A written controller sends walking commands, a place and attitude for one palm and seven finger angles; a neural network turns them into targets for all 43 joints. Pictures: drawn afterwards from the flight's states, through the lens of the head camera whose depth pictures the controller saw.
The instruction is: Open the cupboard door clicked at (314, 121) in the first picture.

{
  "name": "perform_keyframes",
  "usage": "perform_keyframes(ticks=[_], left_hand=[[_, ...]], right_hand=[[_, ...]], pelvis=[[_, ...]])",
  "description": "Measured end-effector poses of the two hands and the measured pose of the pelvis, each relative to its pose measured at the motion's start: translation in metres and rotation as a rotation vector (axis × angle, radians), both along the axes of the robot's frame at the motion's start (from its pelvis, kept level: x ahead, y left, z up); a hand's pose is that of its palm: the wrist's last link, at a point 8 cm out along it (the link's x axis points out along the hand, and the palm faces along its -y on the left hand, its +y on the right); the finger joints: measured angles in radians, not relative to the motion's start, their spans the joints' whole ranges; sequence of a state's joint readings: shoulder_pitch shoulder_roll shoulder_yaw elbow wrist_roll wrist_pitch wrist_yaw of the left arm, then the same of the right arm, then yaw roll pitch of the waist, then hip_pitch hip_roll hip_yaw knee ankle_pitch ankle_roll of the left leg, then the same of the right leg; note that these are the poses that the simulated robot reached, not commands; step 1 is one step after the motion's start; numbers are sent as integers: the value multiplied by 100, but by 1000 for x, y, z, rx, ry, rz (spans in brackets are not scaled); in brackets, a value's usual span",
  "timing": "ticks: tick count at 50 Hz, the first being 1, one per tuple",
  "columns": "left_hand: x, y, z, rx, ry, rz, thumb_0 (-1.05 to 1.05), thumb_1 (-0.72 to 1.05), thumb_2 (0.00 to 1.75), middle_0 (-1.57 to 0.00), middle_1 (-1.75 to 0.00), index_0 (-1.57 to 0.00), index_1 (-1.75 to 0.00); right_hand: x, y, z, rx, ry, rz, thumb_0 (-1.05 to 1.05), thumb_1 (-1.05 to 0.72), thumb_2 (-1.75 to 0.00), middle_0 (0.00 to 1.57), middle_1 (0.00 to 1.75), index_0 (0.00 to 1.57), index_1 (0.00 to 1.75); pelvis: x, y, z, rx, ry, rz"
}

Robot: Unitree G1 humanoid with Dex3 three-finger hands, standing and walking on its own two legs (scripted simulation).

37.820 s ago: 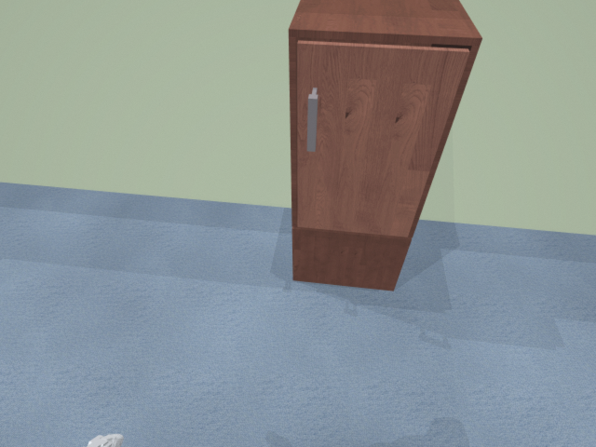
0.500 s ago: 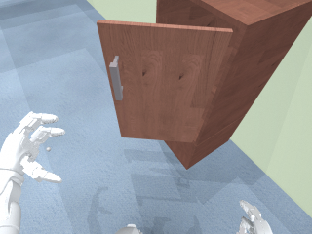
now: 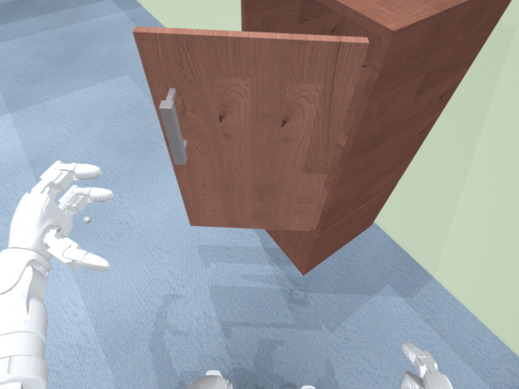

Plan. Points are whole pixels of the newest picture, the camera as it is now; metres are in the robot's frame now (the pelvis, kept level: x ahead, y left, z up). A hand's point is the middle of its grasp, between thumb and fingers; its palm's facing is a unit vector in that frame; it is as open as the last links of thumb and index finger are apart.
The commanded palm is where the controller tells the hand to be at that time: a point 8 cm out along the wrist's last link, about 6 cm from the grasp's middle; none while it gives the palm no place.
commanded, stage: move the hooked fingers beside the handle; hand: left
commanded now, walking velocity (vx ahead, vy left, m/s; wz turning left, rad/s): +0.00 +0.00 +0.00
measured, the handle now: (176, 128) +0.56 +0.18 +0.05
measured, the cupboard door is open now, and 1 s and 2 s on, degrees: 52 52 52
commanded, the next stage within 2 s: none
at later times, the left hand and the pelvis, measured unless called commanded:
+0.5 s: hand (105, 184) +0.41 +0.26 +0.07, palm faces +0.00 -1.00 +0.00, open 14.0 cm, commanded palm +0.39 +0.31 +0.06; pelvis +0.00 +0.01 -0.01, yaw -1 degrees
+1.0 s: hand (130, 149) +0.49 +0.25 +0.06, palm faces +0.00 -1.00 +0.00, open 14.0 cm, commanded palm +0.47 +0.29 +0.06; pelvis +0.00 +0.02 -0.02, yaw -2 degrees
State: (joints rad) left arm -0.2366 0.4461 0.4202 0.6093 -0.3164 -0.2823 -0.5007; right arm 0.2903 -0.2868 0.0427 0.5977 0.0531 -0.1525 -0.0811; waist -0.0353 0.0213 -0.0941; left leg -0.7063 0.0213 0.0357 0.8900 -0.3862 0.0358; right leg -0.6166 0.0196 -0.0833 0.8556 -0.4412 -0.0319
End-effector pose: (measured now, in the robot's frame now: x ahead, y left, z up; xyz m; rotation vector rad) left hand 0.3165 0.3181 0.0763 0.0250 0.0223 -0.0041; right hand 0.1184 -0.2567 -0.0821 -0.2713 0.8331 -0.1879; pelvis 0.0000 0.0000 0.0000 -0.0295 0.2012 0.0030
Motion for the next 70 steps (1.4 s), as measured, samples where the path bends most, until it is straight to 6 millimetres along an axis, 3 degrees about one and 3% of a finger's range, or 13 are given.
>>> perform_keyframes(ticks=[16,30,53,70], left_hand=[[39,3,-6,-13,-8,9,-2,-50,30,-30,-120,-30,-120],[85,-2,-11,-19,2,-1,-2,-50,30,-30,-120,-30,-120],[163,-18,-17,-29,15,-1,-2,-49,30,-30,-120,-30,-120],[193,-28,-22,-7,21,-2,-2,-49,30,-30,-120,-30,-120]], right_hand=[[-36,-12,-11,-24,152,-62,1,-91,-90,21,30,21,30],[-59,-2,-18,-24,241,-94,1,-91,-90,21,30,21,30],[-130,10,-27,-28,504,-199,0,-91,-90,21,30,21,30],[-145,12,-26,-20,582,-231,0,-91,-90,21,30,21,30]], pelvis=[[1,0,-4,-6,33,-5],[-1,10,-10,-16,73,-13],[2,22,-21,-34,159,-30],[7,20,-24,-39,203,-41]])
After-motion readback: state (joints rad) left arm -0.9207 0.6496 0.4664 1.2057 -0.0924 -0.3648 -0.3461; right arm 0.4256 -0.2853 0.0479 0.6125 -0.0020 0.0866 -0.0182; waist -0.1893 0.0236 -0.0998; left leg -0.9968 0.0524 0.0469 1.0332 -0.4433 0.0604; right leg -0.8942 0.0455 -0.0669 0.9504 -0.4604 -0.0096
